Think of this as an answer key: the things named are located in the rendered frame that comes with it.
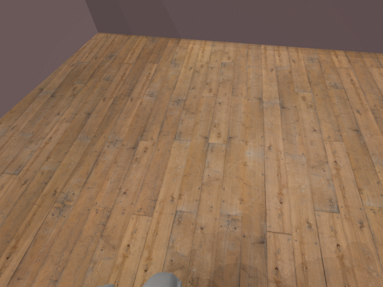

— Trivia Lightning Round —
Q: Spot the left robot thigh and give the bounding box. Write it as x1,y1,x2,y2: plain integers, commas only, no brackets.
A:
142,272,182,287

